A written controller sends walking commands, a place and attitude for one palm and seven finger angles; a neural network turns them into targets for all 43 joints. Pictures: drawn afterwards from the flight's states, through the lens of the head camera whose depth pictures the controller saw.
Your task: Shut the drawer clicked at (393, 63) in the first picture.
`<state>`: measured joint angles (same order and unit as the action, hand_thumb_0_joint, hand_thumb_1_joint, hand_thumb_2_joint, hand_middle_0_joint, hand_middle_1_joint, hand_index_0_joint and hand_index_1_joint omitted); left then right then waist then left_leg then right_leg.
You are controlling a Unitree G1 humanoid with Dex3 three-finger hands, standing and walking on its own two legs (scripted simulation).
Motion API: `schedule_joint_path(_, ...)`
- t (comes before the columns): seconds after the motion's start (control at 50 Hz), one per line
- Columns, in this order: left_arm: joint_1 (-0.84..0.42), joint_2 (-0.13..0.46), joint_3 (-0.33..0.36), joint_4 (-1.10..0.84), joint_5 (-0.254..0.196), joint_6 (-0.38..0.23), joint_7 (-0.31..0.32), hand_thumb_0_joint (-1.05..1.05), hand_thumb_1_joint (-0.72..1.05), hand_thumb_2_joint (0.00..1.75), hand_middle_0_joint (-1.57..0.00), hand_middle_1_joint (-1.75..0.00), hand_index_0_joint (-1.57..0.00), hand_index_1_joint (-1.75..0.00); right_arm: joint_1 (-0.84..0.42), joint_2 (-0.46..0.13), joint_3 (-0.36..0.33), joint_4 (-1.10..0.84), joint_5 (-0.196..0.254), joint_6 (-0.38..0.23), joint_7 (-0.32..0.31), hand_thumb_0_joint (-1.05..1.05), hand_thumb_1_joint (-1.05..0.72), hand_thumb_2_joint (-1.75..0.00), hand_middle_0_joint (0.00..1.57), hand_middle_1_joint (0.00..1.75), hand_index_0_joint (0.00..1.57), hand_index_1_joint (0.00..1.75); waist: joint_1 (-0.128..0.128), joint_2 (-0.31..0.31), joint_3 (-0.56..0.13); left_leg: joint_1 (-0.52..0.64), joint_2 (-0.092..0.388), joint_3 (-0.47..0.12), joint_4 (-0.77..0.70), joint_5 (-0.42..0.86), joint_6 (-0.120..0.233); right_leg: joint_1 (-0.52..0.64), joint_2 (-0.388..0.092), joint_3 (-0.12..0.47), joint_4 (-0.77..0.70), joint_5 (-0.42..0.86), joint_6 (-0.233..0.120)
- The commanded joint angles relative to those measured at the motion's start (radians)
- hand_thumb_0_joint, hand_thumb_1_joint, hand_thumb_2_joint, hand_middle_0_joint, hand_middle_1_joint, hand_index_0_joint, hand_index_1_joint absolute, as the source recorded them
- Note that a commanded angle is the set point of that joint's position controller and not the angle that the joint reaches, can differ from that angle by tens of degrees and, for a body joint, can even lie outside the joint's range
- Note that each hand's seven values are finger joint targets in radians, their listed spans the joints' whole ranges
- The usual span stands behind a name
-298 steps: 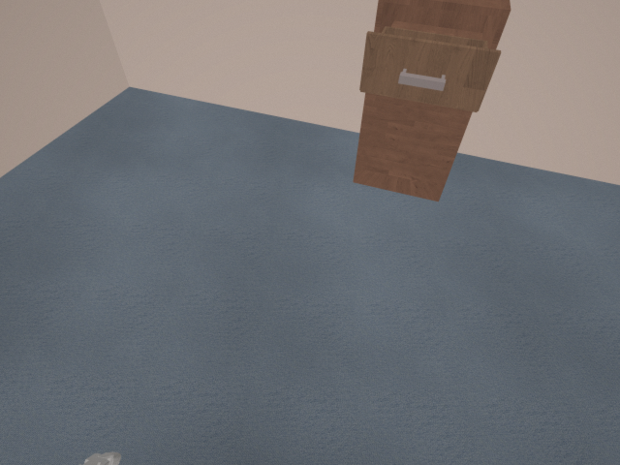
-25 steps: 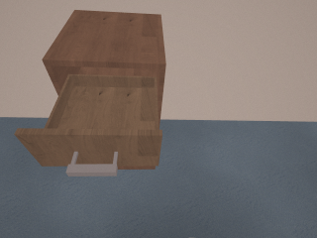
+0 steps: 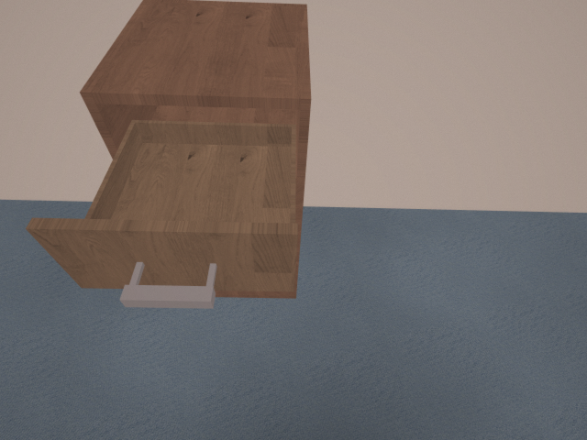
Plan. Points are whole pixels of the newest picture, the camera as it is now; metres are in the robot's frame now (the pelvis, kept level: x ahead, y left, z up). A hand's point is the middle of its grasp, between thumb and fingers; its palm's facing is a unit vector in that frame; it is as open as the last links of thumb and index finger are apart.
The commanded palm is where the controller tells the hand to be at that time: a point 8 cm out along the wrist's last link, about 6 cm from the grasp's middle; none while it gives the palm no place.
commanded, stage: come to a stop and stand still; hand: left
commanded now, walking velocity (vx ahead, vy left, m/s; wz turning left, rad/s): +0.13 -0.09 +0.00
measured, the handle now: (172, 283) +0.33 +0.22 -0.03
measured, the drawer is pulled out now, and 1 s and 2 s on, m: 0.30 0.30 0.30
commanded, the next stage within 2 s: look again from close up in 0.68 s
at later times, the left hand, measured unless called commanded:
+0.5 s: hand out of the picture -0.01 +0.17 -0.17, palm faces -0.01 -0.98 -0.22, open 7.4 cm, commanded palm none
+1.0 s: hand out of the picture +0.01 +0.19 -0.17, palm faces +0.01 -0.98 -0.21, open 7.4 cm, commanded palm none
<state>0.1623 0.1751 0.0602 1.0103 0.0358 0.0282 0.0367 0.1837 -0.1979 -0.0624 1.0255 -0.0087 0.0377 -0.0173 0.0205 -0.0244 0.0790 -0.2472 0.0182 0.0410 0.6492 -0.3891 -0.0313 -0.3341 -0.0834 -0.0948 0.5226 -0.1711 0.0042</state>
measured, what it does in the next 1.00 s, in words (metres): steps on the spot: left foot, then right foot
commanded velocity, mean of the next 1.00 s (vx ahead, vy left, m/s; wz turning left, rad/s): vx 0.02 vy -0.03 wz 0.00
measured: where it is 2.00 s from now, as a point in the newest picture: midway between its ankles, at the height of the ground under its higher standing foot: outside the picture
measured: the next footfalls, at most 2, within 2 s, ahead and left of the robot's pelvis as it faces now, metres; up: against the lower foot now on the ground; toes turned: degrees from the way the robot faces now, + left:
left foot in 0.02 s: +0.08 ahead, +0.12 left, +0.00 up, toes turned +5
right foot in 0.34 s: +0.01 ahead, -0.10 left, +0.00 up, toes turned -3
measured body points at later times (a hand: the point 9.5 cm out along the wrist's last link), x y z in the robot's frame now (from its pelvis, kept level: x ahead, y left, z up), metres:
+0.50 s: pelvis +0.00 -0.01 +0.00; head +0.02 -0.02 +0.45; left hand -0.01 +0.22 -0.15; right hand +0.00 -0.23 -0.16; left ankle -0.02 +0.12 -0.73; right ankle -0.03 -0.10 -0.73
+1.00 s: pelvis -0.01 +0.01 +0.01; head +0.00 +0.02 +0.46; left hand +0.01 +0.24 -0.15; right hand +0.04 -0.22 -0.15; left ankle -0.02 +0.13 -0.73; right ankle -0.03 -0.10 -0.73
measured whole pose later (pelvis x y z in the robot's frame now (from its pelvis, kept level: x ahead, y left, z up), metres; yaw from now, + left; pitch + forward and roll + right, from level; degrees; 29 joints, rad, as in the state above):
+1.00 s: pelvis -0.01 +0.01 +0.01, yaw -1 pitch -2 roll +0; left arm 0.27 0.18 0.00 1.07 0.02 -0.01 0.04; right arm 0.17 -0.16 -0.01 1.12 -0.01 -0.01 -0.02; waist 0.01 -0.02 0.04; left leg -0.16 0.02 0.05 0.48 -0.28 0.00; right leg -0.16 -0.01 -0.05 0.48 -0.29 -0.01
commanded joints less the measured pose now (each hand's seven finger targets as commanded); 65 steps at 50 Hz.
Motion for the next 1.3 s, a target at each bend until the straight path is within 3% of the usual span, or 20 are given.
schedule_joint_path(0.0, 0.034, 0.074, 0.005, -0.048, -0.026, 0.002, -0.003, 0.0, 0.9, 0.9, -0.2, -0.3, -0.2, -0.3, 0.161, -0.096, 0.0, -0.003, -0.017, -0.036, -0.001, 0.0, -0.9, -0.9, 0.2, 0.3, 0.2, 0.3, -0.031, 0.208, -0.069, 0.085, 0.2, -0.238, -0.428, 0.01, 0.074, -0.079, -0.002, 0.069, 0.009, -0.237, 0.0)
schedule_joint_path(0.02, 0.045, 0.051, -0.002, -0.046, -0.016, 0.004, -0.005, 0.0, 0.9, 0.9, -0.2, -0.3, -0.2, -0.3, 0.092, -0.138, -0.001, -0.034, -0.018, -0.032, 0.001, 0.0, -0.9, -0.9, 0.2, 0.3, 0.2, 0.3, -0.02, 0.285, -0.018, -0.077, 0.302, -0.35, -0.522, -0.136, 0.13, -0.032, 0.033, 0.031, 0.113, -0.271, 0.018)
schedule_joint_path(0.04, 0.019, 0.064, -0.004, -0.026, -0.01, 0.008, -0.005, 0.0, 0.9, 0.9, -0.2, -0.3, -0.2, -0.3, 0.027, -0.123, 0.005, -0.036, -0.02, -0.038, -0.005, 0.0, -0.9, -0.9, 0.2, 0.3, 0.2, 0.3, -0.02, 0.313, 0.029, -0.158, 0.284, -0.354, -0.584, -0.211, 0.148, 0.003, 0.023, 0.081, 0.187, -0.261, 0.019)
schedule_joint_path(0.06, 0.028, 0.071, -0.001, -0.013, -0.008, 0.008, -0.013, 0.0, 0.9, 0.9, -0.2, -0.3, -0.2, -0.3, 0.004, -0.107, 0.013, -0.037, -0.02, -0.041, -0.011, 0.0, -0.9, -0.9, 0.2, 0.3, 0.2, 0.3, -0.005, 0.266, 0.059, -0.159, 0.25, -0.314, -0.581, -0.181, 0.142, -0.003, 0.033, 0.1, 0.247, -0.219, 0.013)
schedule_joint_path(0.12, 0.103, 0.06, -0.01, 0.029, -0.009, -0.006, -0.026, 0.0, 0.9, 0.9, -0.2, -0.3, -0.2, -0.3, 0.021, -0.094, 0.018, -0.017, -0.013, -0.053, -0.022, 0.0, -0.9, -0.9, 0.2, 0.3, 0.2, 0.3, 0.004, 0.153, 0.036, 0.011, 0.22, -0.21, -0.509, 0.049, 0.156, -0.078, 0.039, 0.095, 0.29, -0.196, 0.019)
schedule_joint_path(0.2, 0.075, 0.035, -0.028, 0.034, -0.017, -0.02, -0.024, 0.0, 0.9, 0.9, -0.2, -0.3, -0.2, -0.3, 0.114, -0.095, 0.009, 0.031, -0.016, -0.056, -0.028, 0.0, -0.9, -0.9, 0.2, 0.3, 0.2, 0.3, -0.046, 0.156, -0.024, 0.19, 0.234, -0.184, -0.414, 0.386, 0.179, -0.062, 0.033, 0.067, 0.141, -0.255, 0.029)
schedule_joint_path(0.26, 0.139, 0.033, -0.031, 0.071, -0.026, -0.03, -0.017, 0.0, 0.9, 0.9, -0.2, -0.3, -0.2, -0.3, 0.121, -0.093, 0.011, 0.057, -0.007, -0.056, -0.031, 0.0, -0.9, -0.9, 0.2, 0.3, 0.2, 0.3, -0.024, 0.136, -0.078, 0.21, 0.202, -0.138, -0.302, 0.612, 0.151, 0.078, 0.039, 0.052, -0.09, -0.097, 0.026)
schedule_joint_path(0.28, 0.179, 0.045, -0.032, 0.092, -0.026, -0.038, -0.013, 0.0, 0.9, 0.9, -0.2, -0.3, -0.2, -0.3, 0.128, -0.081, 0.013, 0.066, -0.001, -0.059, -0.031, 0.0, -0.9, -0.9, 0.2, 0.3, 0.2, 0.3, -0.015, 0.11, -0.104, 0.179, 0.167, -0.111, -0.252, 0.597, 0.115, 0.169, 0.024, 0.073, -0.194, 0.044, 0.019)
schedule_joint_path(0.3, 0.191, 0.072, -0.03, 0.108, -0.025, -0.045, -0.007, 0.0, 0.9, 0.9, -0.2, -0.3, -0.2, -0.3, 0.135, -0.051, 0.018, 0.067, 0.006, -0.063, -0.029, 0.0, -0.9, -0.9, 0.2, 0.3, 0.2, 0.3, -0.025, 0.044, -0.099, 0.099, 0.126, -0.076, -0.23, 0.495, 0.072, 0.247, -0.03, 0.137, -0.193, 0.175, -0.005)
schedule_joint_path(0.32, 0.163, 0.197, -0.055, 0.036, -0.023, -0.048, -0.002, 0.0, 0.9, 0.9, -0.2, -0.3, -0.2, -0.3, 0.082, -0.093, 0.025, -0.013, -0.031, -0.056, -0.018, 0.0, -0.9, -0.9, 0.2, 0.3, 0.2, 0.3, -0.045, 0.117, -0.004, 0.091, 0.035, -0.086, -0.295, 0.384, 0.074, 0.105, 0.023, 0.102, -0.049, 0.022, -0.039)
schedule_joint_path(0.34, 0.214, 0.123, -0.054, 0.034, -0.019, -0.037, -0.003, 0.0, 0.9, 0.9, -0.2, -0.3, -0.2, -0.3, 0.063, -0.102, 0.013, -0.007, -0.02, -0.067, -0.017, 0.0, -0.9, -0.9, 0.2, 0.3, 0.2, 0.3, -0.003, 0.059, -0.036, 0.053, 0.125, -0.105, -0.271, 0.209, 0.072, 0.055, 0.018, 0.106, -0.056, -0.14, -0.038)
schedule_joint_path(0.36, 0.212, 0.104, -0.058, 0.021, -0.014, -0.045, -0.001, 0.0, 0.9, 0.9, -0.2, -0.3, -0.2, -0.3, 0.049, -0.085, 0.012, -0.017, -0.016, -0.061, -0.014, 0.0, -0.9, -0.9, 0.2, 0.3, 0.2, 0.3, -0.006, -0.024, -0.065, 0.022, 0.095, -0.09, -0.209, 0.18, 0.073, 0.08, 0.007, 0.141, -0.091, -0.076, -0.051)
schedule_joint_path(0.4, 0.21, 0.112, -0.05, 0.013, -0.017, -0.059, 0.005, 0.0, 0.9, 0.9, -0.2, -0.3, -0.2, -0.3, 0.063, -0.043, 0.02, -0.014, -0.012, -0.05, -0.008, 0.0, -0.9, -0.9, 0.2, 0.3, 0.2, 0.3, -0.019, -0.201, -0.054, -0.027, 0.022, -0.033, -0.086, 0.117, 0.047, 0.078, -0.066, 0.252, -0.208, -0.124, -0.07)
schedule_joint_path(0.42, 0.201, 0.12, -0.054, 0.005, -0.019, -0.068, 0.01, 0.0, 0.9, 0.9, -0.2, -0.3, -0.2, -0.3, 0.079, -0.033, 0.03, -0.013, -0.016, -0.05, -0.002, 0.0, -0.9, -0.9, 0.2, 0.3, 0.2, 0.3, -0.026, -0.221, -0.061, -0.031, 0.013, -0.019, -0.082, 0.121, 0.041, 0.103, -0.088, 0.275, -0.206, -0.032, -0.083)
schedule_joint_path(0.5, 0.186, 0.115, -0.04, 0.004, -0.026, -0.075, 0.014, 0.0, 0.9, 0.9, -0.2, -0.3, -0.2, -0.3, 0.097, -0.019, 0.026, 0.024, -0.01, -0.054, -0.005, 0.0, -0.9, -0.9, 0.2, 0.3, 0.2, 0.3, -0.037, 0.016, -0.061, 0.014, 0.036, -0.031, -0.102, 0.228, 0.043, 0.104, -0.071, 0.207, -0.148, 0.12, -0.074)
schedule_joint_path(0.52, 0.201, 0.113, -0.042, 0.003, -0.022, -0.077, 0.016, 0.0, 0.9, 0.9, -0.2, -0.3, -0.2, -0.3, 0.103, -0.02, 0.031, 0.028, -0.011, -0.056, -0.005, 0.0, -0.9, -0.9, 0.2, 0.3, 0.2, 0.3, -0.027, -0.033, -0.085, 0.019, 0.046, -0.021, -0.11, 0.265, 0.047, 0.159, -0.055, 0.189, -0.12, 0.251, -0.062)
schedule_joint_path(0.64, 0.206, 0.109, -0.035, 0.014, -0.022, -0.067, 0.019, 0.0, 0.9, 0.9, -0.2, -0.3, -0.2, -0.3, 0.085, -0.041, 0.025, 0.043, -0.005, -0.054, -0.013, 0.0, -0.9, -0.9, 0.2, 0.3, 0.2, 0.3, -0.02, 0.009, -0.079, 0.052, 0.063, -0.025, -0.132, 0.35, 0.049, 0.185, -0.044, 0.142, -0.08, 0.366, -0.041)
schedule_joint_path(0.7, 0.184, 0.119, -0.032, 0.014, -0.022, -0.062, 0.015, 0.0, 0.9, 0.9, -0.2, -0.3, -0.2, -0.3, 0.058, -0.047, 0.023, 0.044, -0.004, -0.048, -0.014, 0.0, -0.9, -0.9, 0.2, 0.3, 0.2, 0.3, -0.023, 0.017, -0.032, 0.048, 0.065, -0.034, -0.158, 0.303, 0.047, 0.141, -0.041, 0.145, -0.105, 0.248, -0.039)
schedule_joint_path(0.9, 0.162, 0.12, -0.04, 0.023, -0.022, -0.059, 0.009, 0.0, 0.9, 0.9, -0.2, -0.3, -0.2, -0.3, 0.023, -0.073, 0.03, 0.062, -0.004, -0.053, -0.008, 0.0, -0.9, -0.9, 0.2, 0.3, 0.2, 0.3, -0.017, 0.029, -0.028, 0.078, 0.077, -0.056, -0.233, 0.305, 0.054, 0.135, -0.03, 0.145, -0.135, 0.13, -0.027)
schedule_joint_path(1.28, 0.212, 0.083, -0.053, 0.071, -0.022, -0.051, 0.01, 0.0, 0.9, 0.9, -0.2, -0.3, -0.2, -0.3, 0.083, -0.063, 0.041, 0.114, 0.001, -0.061, -0.004, 0.0, -0.9, -0.9, 0.2, 0.3, 0.2, 0.3, -0.015, 0.031, -0.007, 0.067, 0.08, -0.076, -0.32, 0.235, 0.068, 0.133, -0.029, 0.131, -0.154, 0.013, -0.011)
